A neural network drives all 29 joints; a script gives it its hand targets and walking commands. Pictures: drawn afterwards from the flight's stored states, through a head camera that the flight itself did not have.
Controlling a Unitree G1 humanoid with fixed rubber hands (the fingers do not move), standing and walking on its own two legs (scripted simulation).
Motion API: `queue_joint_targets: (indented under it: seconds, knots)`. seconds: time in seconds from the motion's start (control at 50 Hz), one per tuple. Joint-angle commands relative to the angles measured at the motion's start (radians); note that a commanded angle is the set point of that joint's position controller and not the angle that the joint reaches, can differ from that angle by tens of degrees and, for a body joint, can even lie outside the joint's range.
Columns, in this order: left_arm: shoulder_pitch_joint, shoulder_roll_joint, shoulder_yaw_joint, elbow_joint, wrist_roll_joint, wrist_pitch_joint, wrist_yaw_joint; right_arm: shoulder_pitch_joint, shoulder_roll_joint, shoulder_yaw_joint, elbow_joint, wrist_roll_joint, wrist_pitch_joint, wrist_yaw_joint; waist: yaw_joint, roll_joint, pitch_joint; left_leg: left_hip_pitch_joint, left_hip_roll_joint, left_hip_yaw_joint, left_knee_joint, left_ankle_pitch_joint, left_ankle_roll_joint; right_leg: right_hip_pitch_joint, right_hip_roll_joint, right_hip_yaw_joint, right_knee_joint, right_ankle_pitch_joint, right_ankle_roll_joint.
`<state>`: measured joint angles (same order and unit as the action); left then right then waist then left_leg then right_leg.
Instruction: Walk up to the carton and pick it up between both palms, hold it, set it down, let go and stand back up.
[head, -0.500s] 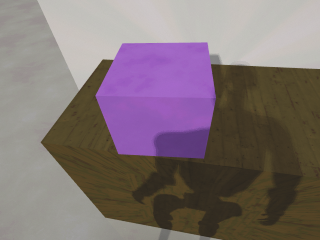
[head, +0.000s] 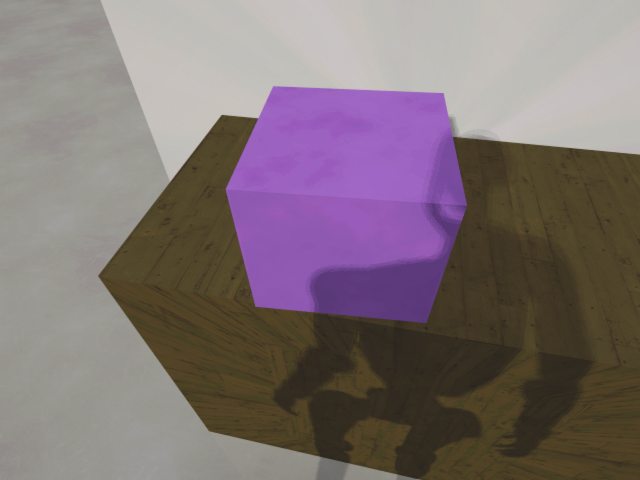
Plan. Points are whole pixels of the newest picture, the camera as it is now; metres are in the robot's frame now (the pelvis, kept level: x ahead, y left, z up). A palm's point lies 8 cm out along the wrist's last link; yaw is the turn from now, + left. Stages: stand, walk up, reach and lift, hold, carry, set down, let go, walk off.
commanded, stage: walk up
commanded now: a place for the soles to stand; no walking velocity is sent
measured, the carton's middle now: (347, 201) +0.47 -0.02 +0.11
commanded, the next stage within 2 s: none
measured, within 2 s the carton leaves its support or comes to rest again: neither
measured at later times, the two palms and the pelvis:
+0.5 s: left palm out of the picture +0.03 +0.27 -0.13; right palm out of the picture +0.03 -0.22 -0.14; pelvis +0.03 +0.02 +0.00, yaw -1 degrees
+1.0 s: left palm out of the picture +0.03 +0.24 -0.13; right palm out of the picture +0.02 -0.24 -0.14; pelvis +0.02 +0.00 +0.00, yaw -2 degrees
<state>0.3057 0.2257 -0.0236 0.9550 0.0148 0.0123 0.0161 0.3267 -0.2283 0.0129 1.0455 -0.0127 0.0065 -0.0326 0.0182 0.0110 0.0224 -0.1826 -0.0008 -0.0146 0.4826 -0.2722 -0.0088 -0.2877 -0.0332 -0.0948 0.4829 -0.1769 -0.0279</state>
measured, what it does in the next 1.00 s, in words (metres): stands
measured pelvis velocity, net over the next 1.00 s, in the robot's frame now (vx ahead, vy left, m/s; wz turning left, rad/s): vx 0.02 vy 0.00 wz -0.04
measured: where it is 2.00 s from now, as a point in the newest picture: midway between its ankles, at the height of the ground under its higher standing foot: outside the picture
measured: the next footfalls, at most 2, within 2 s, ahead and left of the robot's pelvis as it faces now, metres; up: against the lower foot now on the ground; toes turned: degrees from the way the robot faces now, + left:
none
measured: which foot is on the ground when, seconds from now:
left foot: down 0.00-1.00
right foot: down 0.00-1.00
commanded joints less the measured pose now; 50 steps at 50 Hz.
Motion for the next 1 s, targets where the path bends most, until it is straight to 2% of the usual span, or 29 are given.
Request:
queue_joint_targets:
  seconds: [0.0,0.06,0.12,0.18,0.2,0.26,0.32,0.38,0.42,0.52,0.56,0.6,0.66,0.7,0.82,0.86,0.98]
  knots:
    - [0.049,0.114,0.009,0.007,0.002,-0.014,0.001,0.004,-0.098,-0.001,-0.016,0.015,-0.022,0.003,0.016,0.032,0.097,-0.196,0.097,-0.133,-0.182,-0.093,0.059,0.098,-0.08,0.141,-0.083,-0.085,-0.026]
    - [0.045,0.1,-0.001,0.029,0.005,-0.025,0.001,0.02,-0.094,0.001,-0.006,0.015,-0.031,0.007,0.007,0.061,0.12,-0.165,0.102,-0.135,-0.176,-0.01,0.062,0.066,-0.08,0.131,-0.084,-0.056,-0.026]
    - [0.048,0.106,-0.008,0.046,0.005,-0.029,0.003,0.021,-0.102,-0.002,-0.008,0.018,-0.033,0.006,0.001,0.069,0.116,-0.147,0.105,-0.135,-0.196,-0.027,0.061,0.062,-0.073,0.121,-0.08,-0.052,-0.019]
    - [0.048,0.1,-0.014,0.064,0.007,-0.034,0.006,0.014,-0.111,-0.002,-0.007,0.021,-0.035,0.006,-0.001,0.046,0.094,-0.122,0.11,-0.134,-0.199,0.036,0.053,0.085,-0.074,0.112,-0.072,-0.015,-0.012]
    - [0.048,0.099,-0.015,0.07,0.005,-0.036,0.006,0.014,-0.105,-0.001,-0.008,0.021,-0.037,0.006,-0.004,0.029,0.074,-0.094,0.107,-0.126,-0.186,0.087,0.053,0.093,-0.076,0.117,-0.071,0.005,-0.015]
    - [0.045,0.107,-0.02,0.081,0.004,-0.043,0.01,0.007,-0.115,-0.005,-0.016,0.019,-0.039,0.006,-0.006,0.033,-0.004,-0.002,0.11,-0.109,-0.157,0.241,0.043,0.098,-0.083,0.108,-0.063,0.06,-0.011]
    - [0.034,0.099,-0.021,0.088,0.003,-0.042,0.014,0.01,-0.105,-0.004,-0.013,0.016,-0.036,0.005,-0.011,0.012,-0.026,0.029,0.109,-0.098,-0.139,0.294,0.042,0.107,-0.088,0.099,-0.056,0.094,-0.013]
    - [0.03,0.099,-0.02,0.099,0.002,-0.039,0.016,0.002,-0.106,-0.003,-0.012,0.016,-0.029,0.002,-0.008,0.012,-0.005,0.013,0.105,-0.084,-0.139,0.272,0.046,0.104,-0.092,0.105,-0.057,0.115,-0.016]
    - [0.034,0.099,-0.021,0.104,0.003,-0.037,0.016,0.009,-0.103,-0.001,-0.006,0.014,-0.026,0.002,-0.009,-0.013,0.012,-0.004,0.1,-0.079,-0.135,0.233,0.049,0.111,-0.097,0.113,-0.064,0.114,-0.018]
    - [0.034,0.102,-0.021,0.116,0.001,-0.035,0.016,0.009,-0.101,0.004,0.006,0.012,-0.025,0.001,-0.009,-0.013,0.063,-0.035,0.097,-0.07,-0.144,0.187,0.051,0.11,-0.102,0.125,-0.077,0.128,-0.024]
    - [0.03,0.11,-0.019,0.111,0.0,-0.036,0.017,0.009,-0.104,0.006,0.012,0.01,-0.026,0.002,-0.008,-0.037,0.049,-0.033,0.096,-0.07,-0.143,0.169,0.053,0.129,-0.104,0.138,-0.08,0.124,-0.026]
    - [0.031,0.112,-0.018,0.114,0.002,-0.037,0.016,0.002,-0.103,0.007,0.013,0.008,-0.026,0.002,-0.007,-0.013,0.037,-0.024,0.094,-0.067,-0.144,0.144,0.053,0.129,-0.107,0.144,-0.088,0.123,-0.028]
    - [0.02,0.117,-0.018,0.111,-0.004,-0.038,0.016,-0.003,-0.104,0.014,0.019,0.011,-0.027,0.002,-0.008,-0.019,0.023,-0.019,0.094,-0.067,-0.143,0.143,0.052,0.139,-0.107,0.151,-0.093,0.132,-0.032]
    - [0.014,0.118,-0.018,0.111,-0.004,-0.038,0.016,-0.01,-0.104,0.014,0.021,0.012,-0.027,0.002,-0.007,-0.002,0.027,-0.028,0.092,-0.064,-0.144,0.115,0.052,0.14,-0.106,0.152,-0.103,0.116,-0.03]
    - [0.013,0.116,-0.018,0.119,-0.007,-0.037,0.015,-0.001,-0.102,0.021,0.039,0.012,-0.026,0.003,-0.008,-0.011,0.051,-0.033,0.097,-0.064,-0.157,0.054,0.049,0.123,-0.102,0.169,-0.128,0.032,-0.028]
    - [0.014,0.112,-0.019,0.124,-0.006,-0.038,0.015,-0.005,-0.103,0.022,0.045,0.012,-0.026,0.002,-0.005,-0.003,0.056,-0.038,0.096,-0.062,-0.158,0.048,0.048,0.121,-0.103,0.172,-0.136,0.027,-0.028]
    - [0.017,0.109,-0.02,0.125,-0.01,-0.041,0.014,0.004,-0.106,0.026,0.057,0.011,-0.028,0.002,-0.01,-0.028,0.036,-0.021,0.103,-0.058,-0.154,0.051,0.048,0.126,-0.097,0.176,-0.138,0.046,-0.025]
